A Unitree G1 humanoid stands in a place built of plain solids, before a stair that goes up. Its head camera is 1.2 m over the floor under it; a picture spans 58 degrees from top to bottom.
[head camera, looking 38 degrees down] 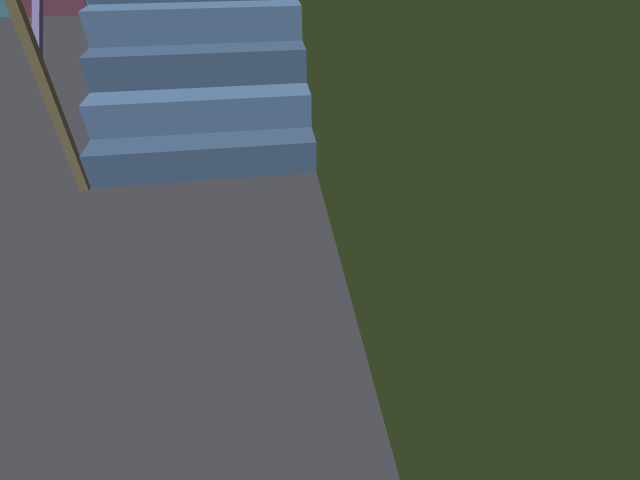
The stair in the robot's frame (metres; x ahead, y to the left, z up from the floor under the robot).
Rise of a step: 0.18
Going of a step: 0.20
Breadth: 1.21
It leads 8 degrees to the left of straight ahead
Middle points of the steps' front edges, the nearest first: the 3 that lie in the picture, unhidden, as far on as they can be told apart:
2.06 0.62 0.18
2.27 0.65 0.37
2.47 0.68 0.55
